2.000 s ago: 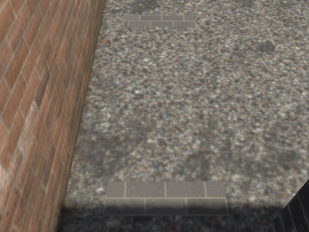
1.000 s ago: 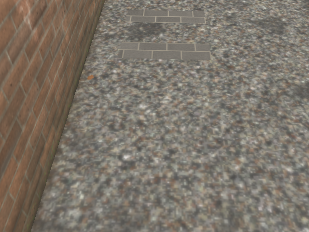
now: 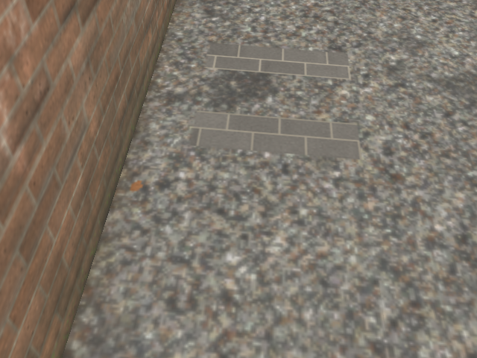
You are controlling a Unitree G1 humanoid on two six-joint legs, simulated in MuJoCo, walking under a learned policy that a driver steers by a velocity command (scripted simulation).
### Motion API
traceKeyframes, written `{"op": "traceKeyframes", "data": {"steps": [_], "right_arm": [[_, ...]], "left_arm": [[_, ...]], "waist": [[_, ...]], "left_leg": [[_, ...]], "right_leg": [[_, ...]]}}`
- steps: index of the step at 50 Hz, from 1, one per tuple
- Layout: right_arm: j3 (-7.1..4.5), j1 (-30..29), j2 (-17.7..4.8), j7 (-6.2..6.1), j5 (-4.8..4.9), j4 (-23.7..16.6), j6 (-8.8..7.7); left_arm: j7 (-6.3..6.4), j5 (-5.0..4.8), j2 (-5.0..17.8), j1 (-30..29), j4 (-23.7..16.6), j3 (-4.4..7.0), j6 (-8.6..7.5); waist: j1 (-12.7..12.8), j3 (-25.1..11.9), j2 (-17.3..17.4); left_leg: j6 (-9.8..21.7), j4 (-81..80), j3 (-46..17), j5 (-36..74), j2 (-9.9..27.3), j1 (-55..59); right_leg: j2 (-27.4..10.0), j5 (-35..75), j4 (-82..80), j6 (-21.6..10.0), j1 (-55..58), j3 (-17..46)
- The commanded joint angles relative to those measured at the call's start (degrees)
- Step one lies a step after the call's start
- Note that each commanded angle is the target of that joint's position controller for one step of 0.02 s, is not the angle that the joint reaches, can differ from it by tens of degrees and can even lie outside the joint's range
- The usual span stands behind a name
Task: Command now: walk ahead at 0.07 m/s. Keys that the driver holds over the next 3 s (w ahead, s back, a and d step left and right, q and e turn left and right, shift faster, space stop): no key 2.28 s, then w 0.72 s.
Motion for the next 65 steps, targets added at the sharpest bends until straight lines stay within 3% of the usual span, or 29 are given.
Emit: {"op": "traceKeyframes", "data": {"steps": [1,4,7,8,9,11,13,14,15,17,18,22,26,41,42,43,45,46,47,48,49,50,51,65], "right_arm": [[-1.40,-2.8,-8.5,-0.96,0.91,-2.9,-0.63],[-1.30,-2.0,-8.3,-1.52,1.05,-2.3,-0.11],[-1.22,0.1,-8.2,-1.33,1.75,-1.1,0.21],[-1.43,0.4,-8.9,-1.07,1.67,-0.9,0.13],[-1.44,1.3,-7.9,-0.99,1.12,-2.0,0.34],[-1.49,0.7,-7.8,-1.34,1.03,-2.4,0.55],[-1.32,1.3,-7.2,-1.48,1.06,-2.3,0.71],[-1.04,2.4,-6.3,-1.61,1.29,-1.9,0.94],[-0.87,2.5,-6.4,-1.34,0.71,-2.0,0.73],[-0.71,1.8,-6.5,-1.04,0.73,-1.9,0.63],[-0.77,0.6,-7.1,-1.03,0.60,-2.4,0.69],[-0.36,0.7,-6.8,-1.01,1.28,-2.1,0.77],[-0.33,0.7,-7.2,-1.14,1.20,-2.0,1.18],[0.12,1.7,-7.0,-1.39,1.20,0.0,1.29],[-0.06,1.4,-7.1,-1.36,1.98,0.1,1.36],[-0.05,1.4,-7.0,-1.34,2.08,0.1,1.37],[-0.10,1.7,-6.9,-1.33,1.82,0.2,1.37],[0.11,2.2,-6.7,-1.37,0.93,0.4,1.27],[0.12,2.5,-6.6,-1.41,0.77,0.7,1.24],[-0.04,2.3,-6.7,-1.41,1.67,0.7,1.34],[0.00,2.4,-6.5,-1.41,1.89,0.7,1.38],[0.19,3.0,-6.4,-1.45,1.07,0.9,1.28],[0.18,3.2,-6.5,-1.47,0.89,1.1,1.22],[0.75,5.4,-5.7,-1.36,1.27,1.9,0.92]], "left_arm": [[0.16,0.22,3.0,5.1,-0.3,0.74,0.80],[-0.22,0.09,3.0,3.8,0.3,0.69,0.17],[-0.49,0.63,3.0,4.3,1.4,0.41,-0.42],[-0.49,0.50,3.7,5.7,1.9,0.39,-0.37],[-0.41,-0.47,6.0,6.3,3.0,0.69,-0.12],[-0.72,-0.50,3.9,5.2,3.5,0.20,-0.78],[-0.99,-0.20,3.9,3.5,3.3,0.04,-1.42],[-1.22,-0.44,4.6,3.8,3.7,0.25,-1.43],[-1.22,-0.77,4.5,4.2,4.1,0.19,-1.52],[-1.24,-0.77,4.2,5.0,4.3,0.01,-1.59],[-1.25,-1.25,4.1,5.9,5.3,-0.07,-2.16],[-1.57,-0.55,3.5,6.6,5.6,-0.62,-2.72],[-1.98,-0.44,3.7,6.3,5.6,-0.77,-2.33],[-1.72,-0.45,2.5,5.5,5.7,-1.15,-1.15],[-1.77,-0.20,1.8,6.4,6.0,-1.38,-0.82],[-1.77,-0.17,1.9,6.6,6.1,-1.39,-0.64],[-1.73,-0.19,2.0,6.4,6.1,-1.47,-0.47],[-1.65,-0.44,2.7,5.5,5.9,-1.29,-0.77],[-1.62,-0.49,2.5,5.4,5.8,-1.35,-0.93],[-1.66,-0.24,1.5,6.6,6.2,-1.63,-0.72],[-1.65,-0.22,1.6,7.0,6.4,-1.65,-0.63],[-1.59,-0.48,2.4,6.1,6.1,-1.47,-0.90],[-1.57,-0.50,2.2,6.1,6.1,-1.53,-1.05],[-1.53,-0.54,1.3,9.1,6.6,-2.00,-1.25]], "waist": [[2.8,-5.2,8.5],[2.8,-1.8,7.7],[3.5,0.6,4.2],[3.4,0.9,3.9],[1.2,2.5,2.3],[1.1,2.0,-0.9],[0.3,-0.3,-2.8],[-0.7,-0.9,-2.7],[-1.1,-1.4,-2.3],[-0.5,-2.0,-0.5],[0.0,-0.9,-0.4],[-0.1,-2.4,1.1],[0.1,-3.2,1.4],[0.2,0.2,1.6],[0.9,-0.2,2.2],[0.8,0.0,1.8],[0.7,0.2,1.4],[0.0,0.7,0.9],[0.0,0.7,1.4],[0.6,0.4,2.4],[0.6,0.7,2.1],[-0.1,1.3,1.2],[0.0,1.1,1.5],[0.0,1.4,2.0]], "left_leg": [[3.6,-13.4,-17.3,-19.6,15.8,0.6],[2.9,-14.0,-17.7,-25.3,15.2,0.1],[-0.2,-12.3,-15.3,-28.5,11.9,-1.2],[-0.9,-11.2,-14.6,-27.1,11.1,-1.7],[-1.8,-10.6,-11.1,-23.8,7.8,-1.1],[-2.1,-5.8,-7.3,-15.5,6.1,5.1],[-1.6,-2.4,-5.3,-9.5,5.2,8.3],[-1.5,-0.8,-4.5,-7.1,5.0,9.8],[-1.8,0.1,-4.7,-5.2,5.2,10.7],[-1.8,1.1,-4.6,-2.6,5.4,10.5],[-1.9,1.3,-4.6,-3.4,5.5,9.5],[-2.0,3.4,-4.5,0.5,5.5,10.3],[-1.9,4.7,-3.9,3.6,5.7,10.3],[-2.8,3.8,-4.2,-1.8,5.9,7.2],[-2.4,3.8,-4.5,-1.0,6.0,6.9],[-2.3,3.7,-4.4,-1.1,6.0,6.8],[-2.3,3.6,-4.4,-1.9,6.1,6.9],[-2.8,3.4,-4.2,-3.8,6.0,7.2],[-2.9,3.1,-4.3,-4.7,6.0,7.2],[-2.5,3.0,-4.6,-4.1,6.1,6.8],[-2.4,2.9,-4.6,-4.0,6.1,6.6],[-2.8,2.8,-4.3,-5.4,6.0,6.9],[-2.9,2.7,-4.4,-6.1,6.0,7.0],[-2.7,1.9,-4.7,-7.2,6.1,6.3]], "right_leg": [[-0.5,3.4,-5.1,-0.3,7.3,0.9],[-0.5,4.7,-10.4,-0.7,8.5,0.5],[-0.6,11.9,-21.5,-2.1,13.6,-0.1],[-1.1,11.2,-22.0,-2.8,14.8,-0.4],[-0.4,7.7,-21.5,-3.7,12.1,-1.1],[-0.1,6.2,-24.9,-3.6,7.2,-0.2],[-0.2,8.0,-26.1,-3.2,7.6,0.4],[-0.6,9.3,-25.6,-2.9,7.4,0.6],[-0.4,9.9,-24.6,-2.9,7.2,0.7],[-0.2,11.8,-23.9,-2.9,8.5,0.6],[-0.1,10.4,-23.9,-2.4,8.4,-0.4],[0.3,14.7,-22.4,-2.4,9.6,-0.3],[0.7,18.3,-21.1,-2.3,11.2,-0.8],[1.9,14.1,-21.2,-2.5,11.6,-1.5],[1.9,13.6,-21.2,-2.3,12.5,-1.4],[2.0,13.2,-21.2,-2.2,12.4,-1.4],[2.1,12.5,-21.3,-2.2,11.9,-1.5],[2.2,12.2,-21.5,-2.4,10.8,-1.6],[2.2,11.8,-21.6,-2.4,10.6,-1.6],[2.1,11.3,-21.6,-2.2,11.5,-1.5],[2.1,11.1,-21.6,-2.1,11.5,-1.5],[2.3,11.1,-21.7,-2.3,10.3,-1.7],[2.3,10.9,-21.8,-2.3,10.2,-1.7],[2.4,10.6,-21.9,-2.2,10.4,-1.8]]}}
Next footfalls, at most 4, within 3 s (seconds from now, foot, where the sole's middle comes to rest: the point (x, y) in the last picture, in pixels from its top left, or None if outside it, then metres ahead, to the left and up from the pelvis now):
0.16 right None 0.08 -0.17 -0.78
2.60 right None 0.15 -0.19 -0.78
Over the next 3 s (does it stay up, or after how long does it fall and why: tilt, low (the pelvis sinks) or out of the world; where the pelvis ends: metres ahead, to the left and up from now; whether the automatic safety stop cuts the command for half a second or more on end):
stays up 0.28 -0.09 0.00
